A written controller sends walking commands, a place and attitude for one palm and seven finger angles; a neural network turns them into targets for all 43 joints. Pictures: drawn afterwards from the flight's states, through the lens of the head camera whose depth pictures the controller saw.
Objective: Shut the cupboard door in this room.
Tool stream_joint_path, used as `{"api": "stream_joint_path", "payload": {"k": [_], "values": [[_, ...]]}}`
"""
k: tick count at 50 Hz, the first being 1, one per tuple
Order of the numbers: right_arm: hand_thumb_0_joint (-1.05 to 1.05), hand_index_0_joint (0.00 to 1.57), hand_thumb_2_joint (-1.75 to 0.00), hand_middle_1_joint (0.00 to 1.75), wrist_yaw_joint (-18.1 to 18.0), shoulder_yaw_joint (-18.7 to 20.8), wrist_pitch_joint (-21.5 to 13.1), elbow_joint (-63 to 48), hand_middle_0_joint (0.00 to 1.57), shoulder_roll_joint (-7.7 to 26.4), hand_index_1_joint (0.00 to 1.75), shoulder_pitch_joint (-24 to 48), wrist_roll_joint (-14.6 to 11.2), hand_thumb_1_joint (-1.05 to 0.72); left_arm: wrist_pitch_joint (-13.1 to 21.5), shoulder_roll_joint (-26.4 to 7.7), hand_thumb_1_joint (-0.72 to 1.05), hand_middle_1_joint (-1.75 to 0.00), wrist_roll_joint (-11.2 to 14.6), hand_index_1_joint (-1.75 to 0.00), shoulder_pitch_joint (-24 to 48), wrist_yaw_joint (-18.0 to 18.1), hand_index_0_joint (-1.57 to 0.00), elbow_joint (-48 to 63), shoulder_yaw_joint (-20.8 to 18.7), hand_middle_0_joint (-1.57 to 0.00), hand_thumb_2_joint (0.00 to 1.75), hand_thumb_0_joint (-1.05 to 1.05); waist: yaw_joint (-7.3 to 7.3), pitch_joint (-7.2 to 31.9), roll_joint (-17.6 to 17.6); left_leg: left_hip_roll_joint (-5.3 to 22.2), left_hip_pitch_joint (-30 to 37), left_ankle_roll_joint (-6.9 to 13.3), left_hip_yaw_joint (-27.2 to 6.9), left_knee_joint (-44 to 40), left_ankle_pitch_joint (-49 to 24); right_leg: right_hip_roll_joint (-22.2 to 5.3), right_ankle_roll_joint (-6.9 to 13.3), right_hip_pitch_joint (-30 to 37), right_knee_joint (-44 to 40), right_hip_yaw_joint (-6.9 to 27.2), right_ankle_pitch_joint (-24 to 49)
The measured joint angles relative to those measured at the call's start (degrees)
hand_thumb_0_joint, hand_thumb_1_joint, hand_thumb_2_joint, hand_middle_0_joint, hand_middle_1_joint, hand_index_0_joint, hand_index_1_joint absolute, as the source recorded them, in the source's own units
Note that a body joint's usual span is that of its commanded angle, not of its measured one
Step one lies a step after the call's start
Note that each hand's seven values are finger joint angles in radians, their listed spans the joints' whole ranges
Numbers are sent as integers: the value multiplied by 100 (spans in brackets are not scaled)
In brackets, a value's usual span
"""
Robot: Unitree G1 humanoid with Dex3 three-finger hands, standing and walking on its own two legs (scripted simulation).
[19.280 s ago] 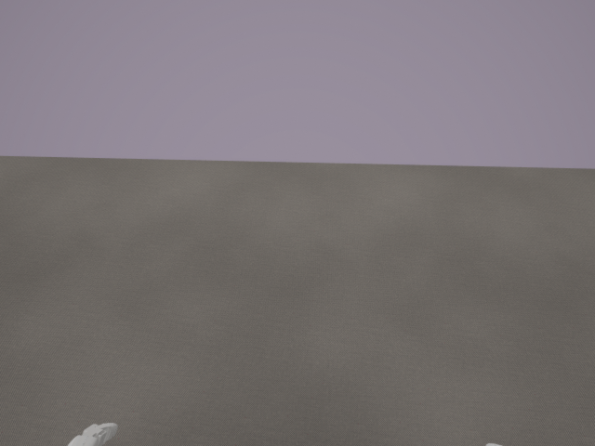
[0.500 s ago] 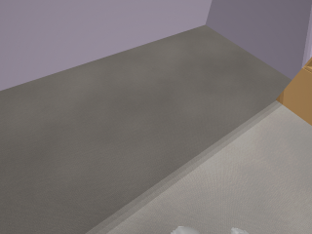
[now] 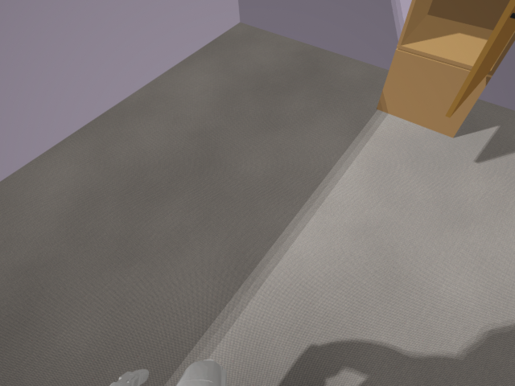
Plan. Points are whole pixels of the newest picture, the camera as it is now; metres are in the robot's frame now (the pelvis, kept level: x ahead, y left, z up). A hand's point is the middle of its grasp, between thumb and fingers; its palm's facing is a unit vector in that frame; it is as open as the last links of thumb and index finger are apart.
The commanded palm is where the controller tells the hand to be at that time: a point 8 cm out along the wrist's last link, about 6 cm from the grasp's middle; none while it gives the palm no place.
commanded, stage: turn or walk to find it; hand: left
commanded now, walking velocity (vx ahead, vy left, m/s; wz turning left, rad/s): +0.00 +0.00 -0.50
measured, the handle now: out of the picture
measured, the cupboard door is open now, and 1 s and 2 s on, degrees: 83 83 83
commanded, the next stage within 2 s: stand and wait in 0.66 s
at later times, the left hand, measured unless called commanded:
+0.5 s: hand (140, 373) +0.16 +0.23 -0.16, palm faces -0.21 -0.96 -0.19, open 7.4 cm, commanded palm none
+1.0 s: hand (249, 286) +0.31 +0.04 -0.15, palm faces -0.44 -0.87 -0.21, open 7.4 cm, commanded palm none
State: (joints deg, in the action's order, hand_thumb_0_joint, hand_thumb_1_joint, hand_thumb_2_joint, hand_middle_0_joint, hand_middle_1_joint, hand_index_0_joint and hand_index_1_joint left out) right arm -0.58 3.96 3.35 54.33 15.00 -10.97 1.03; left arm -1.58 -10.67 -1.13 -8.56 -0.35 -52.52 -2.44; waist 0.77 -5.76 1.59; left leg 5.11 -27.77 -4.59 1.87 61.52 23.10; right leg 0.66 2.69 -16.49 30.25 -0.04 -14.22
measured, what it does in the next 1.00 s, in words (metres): walks ahead, turning right: left foot, then right foot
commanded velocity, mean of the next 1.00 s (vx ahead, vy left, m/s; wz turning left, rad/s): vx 0.10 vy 0.00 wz -0.32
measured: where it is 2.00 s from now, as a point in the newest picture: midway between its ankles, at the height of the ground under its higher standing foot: outside the picture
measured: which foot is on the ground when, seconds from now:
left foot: up 0.00-0.22, down 0.24-0.72, up 0.74-1.00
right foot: down 0.00-0.24, up 0.26-0.70, down 0.72-1.00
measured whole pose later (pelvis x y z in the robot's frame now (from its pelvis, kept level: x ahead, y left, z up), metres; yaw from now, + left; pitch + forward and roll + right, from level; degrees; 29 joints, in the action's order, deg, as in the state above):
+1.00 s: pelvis +0.14 -0.06 +0.00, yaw -24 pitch +0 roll +1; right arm -0.9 2.0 1.5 56.7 11.1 -12.8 0.7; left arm 0.2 -8.4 -0.9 -5.3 0.6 -56.0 -0.6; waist 2.4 -3.9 2.2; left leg 6.4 -27.8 -3.7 2.4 58.3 21.4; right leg 0.7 4.5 -16.3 28.3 -6.9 -12.4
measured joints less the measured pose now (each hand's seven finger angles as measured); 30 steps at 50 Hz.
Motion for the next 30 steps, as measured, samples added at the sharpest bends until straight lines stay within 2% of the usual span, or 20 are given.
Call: {"api": "stream_joint_path", "payload": {"k": [7,11,12,14,16,18,21,25,30], "values": [[0,20,-90,30,-21,-64,-42,-112,19,-93,30,216,-41,-91,-27,-72,90,-30,-29,-30,-143,-8,-21,-75,-32,-21,90,0,-131,119,-149,-168,353,15,-58,-976,100,201,-48,-25,-157,303,152],[0,20,-90,30,-29,-133,-183,-232,19,-187,30,236,-58,-91,-86,-199,90,-30,-19,-30,-227,-15,-21,-141,-89,-21,90,0,-188,216,-273,-300,976,107,24,-2352,-128,283,-172,-144,-6,492,109],[0,20,-90,30,-26,-160,-255,-277,19,-197,30,176,-52,-91,-110,-235,90,-30,-6,-30,-277,-25,-21,-147,-104,-21,90,0,-184,289,-279,-294,1185,233,53,-2843,-271,325,-194,-237,166,523,-10],[0,20,-90,30,-13,-214,-339,-306,19,-271,30,72,1,-91,-183,-316,90,-30,-3,-30,-329,-58,-20,-202,-162,-20,90,0,-179,337,-366,-288,1246,479,192,-2846,-470,329,-226,-533,1009,495,-895],[0,20,-90,30,1,-250,-375,-285,20,-317,30,-98,28,-91,-228,-356,90,-30,-54,-30,-390,-130,-20,-262,-221,-20,90,0,-168,398,-341,-209,1448,549,327,-3007,-450,262,-297,-892,2069,274,-1058],[0,20,-90,30,-6,-267,-409,-215,20,-359,30,-296,32,-91,-202,-397,90,-30,-85,-30,-439,-212,-20,-276,-266,-20,90,0,-166,452,-308,-153,1700,545,443,-3359,-533,111,-370,-1208,2907,91,-746],[0,20,-90,30,-9,-263,-492,-76,20,-425,30,-580,24,-91,-137,-439,90,-30,-102,-30,-490,-257,-20,-251,-306,-20,90,0,-170,484,-286,-100,2011,530,634,-3792,-645,-143,-474,-1540,3575,-5,-232],[0,20,-90,30,-19,-237,-587,125,20,-531,30,-924,6,-91,-126,-443,90,-30,-103,-30,-461,-255,-20,-280,-312,-20,90,0,-130,451,-309,-45,2340,480,934,-4059,-580,-433,-577,-1745,3569,-49,77],[0,20,-90,30,-28,-194,-578,371,20,-619,30,-1208,37,-91,-164,-330,91,-30,-74,-29,-133,-245,-20,-330,-235,-20,90,0,43,219,-292,96,2627,315,1304,-3985,-278,-587,-579,-1659,2469,-352,-51]]}}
